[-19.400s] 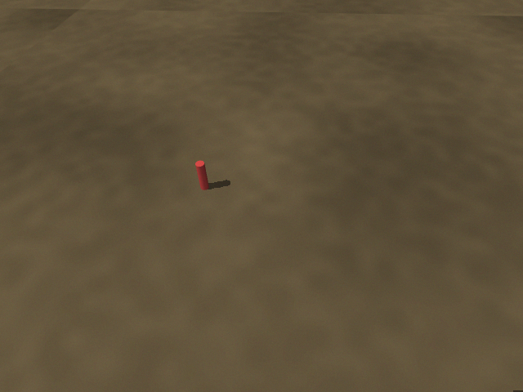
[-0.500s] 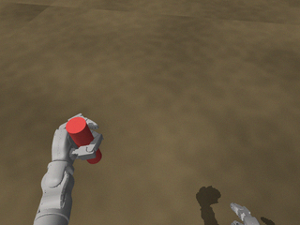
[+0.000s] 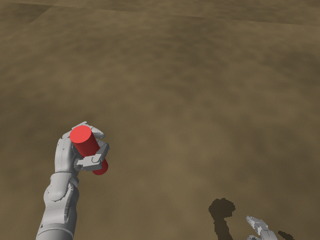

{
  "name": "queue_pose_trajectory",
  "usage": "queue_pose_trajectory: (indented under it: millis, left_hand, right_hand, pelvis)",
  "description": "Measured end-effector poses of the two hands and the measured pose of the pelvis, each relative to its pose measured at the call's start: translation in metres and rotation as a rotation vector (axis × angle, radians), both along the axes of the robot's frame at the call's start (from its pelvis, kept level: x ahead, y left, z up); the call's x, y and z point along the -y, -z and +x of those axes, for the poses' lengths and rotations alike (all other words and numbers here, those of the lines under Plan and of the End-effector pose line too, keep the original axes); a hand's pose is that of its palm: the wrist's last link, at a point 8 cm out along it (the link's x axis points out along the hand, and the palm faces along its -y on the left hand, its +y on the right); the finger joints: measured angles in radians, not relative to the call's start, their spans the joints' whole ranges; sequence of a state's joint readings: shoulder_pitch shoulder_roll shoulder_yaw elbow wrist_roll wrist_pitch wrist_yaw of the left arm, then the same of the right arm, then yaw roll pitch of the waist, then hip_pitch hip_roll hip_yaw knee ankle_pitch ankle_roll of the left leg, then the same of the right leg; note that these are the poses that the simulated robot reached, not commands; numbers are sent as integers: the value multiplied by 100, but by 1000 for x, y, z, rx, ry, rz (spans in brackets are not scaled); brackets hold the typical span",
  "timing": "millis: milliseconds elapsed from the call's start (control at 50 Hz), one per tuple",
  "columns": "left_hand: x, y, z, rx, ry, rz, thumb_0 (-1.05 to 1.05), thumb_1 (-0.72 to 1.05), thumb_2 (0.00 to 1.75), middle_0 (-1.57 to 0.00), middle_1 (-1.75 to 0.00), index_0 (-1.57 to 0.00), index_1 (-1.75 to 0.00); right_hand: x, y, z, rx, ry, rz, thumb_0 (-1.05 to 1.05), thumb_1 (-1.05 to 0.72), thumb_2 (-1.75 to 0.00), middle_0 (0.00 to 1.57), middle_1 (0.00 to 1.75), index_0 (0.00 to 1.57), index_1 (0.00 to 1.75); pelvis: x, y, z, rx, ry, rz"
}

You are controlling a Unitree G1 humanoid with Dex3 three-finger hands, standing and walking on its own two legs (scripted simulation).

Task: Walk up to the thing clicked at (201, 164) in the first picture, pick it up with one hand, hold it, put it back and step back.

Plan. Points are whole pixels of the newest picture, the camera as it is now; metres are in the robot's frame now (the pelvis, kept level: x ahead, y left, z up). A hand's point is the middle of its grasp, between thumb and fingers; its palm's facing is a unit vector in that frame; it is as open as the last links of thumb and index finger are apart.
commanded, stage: hold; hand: left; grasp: from the side
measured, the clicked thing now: (91, 153) +0.33 +0.18 +0.04
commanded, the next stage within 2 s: crouch in 0.18 s
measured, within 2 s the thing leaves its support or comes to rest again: neither
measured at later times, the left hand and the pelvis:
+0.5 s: hand (95, 154) +0.33 +0.17 +0.04, palm faces +0.06 -1.00 +0.01, open 5.8 cm; pelvis +0.00 +0.00 +0.00, yaw +0 degrees
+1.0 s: hand (109, 180) +0.35 +0.19 -0.19, palm faces +0.04 -1.00 -0.01, open 5.8 cm; pelvis -0.04 +0.00 -0.17, yaw +0 degrees
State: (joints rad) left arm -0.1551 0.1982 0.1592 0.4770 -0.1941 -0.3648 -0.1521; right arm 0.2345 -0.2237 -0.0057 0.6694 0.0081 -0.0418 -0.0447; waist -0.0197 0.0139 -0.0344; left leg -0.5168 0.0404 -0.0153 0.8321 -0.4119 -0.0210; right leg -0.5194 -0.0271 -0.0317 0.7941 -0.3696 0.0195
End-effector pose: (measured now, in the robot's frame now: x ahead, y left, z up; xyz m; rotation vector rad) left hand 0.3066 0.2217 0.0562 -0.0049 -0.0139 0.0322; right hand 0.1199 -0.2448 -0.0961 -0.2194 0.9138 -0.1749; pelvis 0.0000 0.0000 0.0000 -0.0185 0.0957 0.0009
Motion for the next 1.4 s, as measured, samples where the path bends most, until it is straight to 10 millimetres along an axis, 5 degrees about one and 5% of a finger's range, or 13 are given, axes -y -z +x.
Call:
queue_pose_trajectory:
  millis: [380, 560, 760, 1100, 1400]
  left_hand:
    - [-4, 2, -1, -7, -5, 5, 0, 12, 109, -96, -111, -97, -112]
    - [-4, 34, -1, -49, -33, -13, 0, 12, 109, -96, -111, -97, -112]
    - [-9, 113, 9, -38, -20, -11, 0, 12, 109, -96, -111, -97, -112]
    - [-21, 289, 27, -19, -28, 18, 0, 11, 111, -97, -110, -98, -111]
    - [-23, 420, 32, -28, -20, 24, 0, 11, 111, -97, -110, -98, -111]
  right_hand:
    - [-6, -2, 4, 8, -5, 5, 1, -89, -89, 20, 30, 20, 30]
    - [-2, 10, -3, -21, -19, 1, 1, -87, -89, 20, 30, 20, 29]
    - [13, 59, -25, -104, -40, -50, 1, -87, -89, 20, 30, 20, 29]
    - [9, 228, -51, -241, -108, -41, 1, -88, -90, 20, 30, 20, 30]
    - [14, 340, -99, -339, -148, -67, 0, -89, -90, 20, 30, 20, 30]
  pelvis:
    - [-4, 0, 2, 0, -1, -2]
    - [-2, 10, -4, -47, -2, -1]
    - [-1, 60, -20, -207, -3, -7]
    - [-2, 212, -51, -454, 2, -25]
    - [-3, 327, -84, -461, 14, -38]
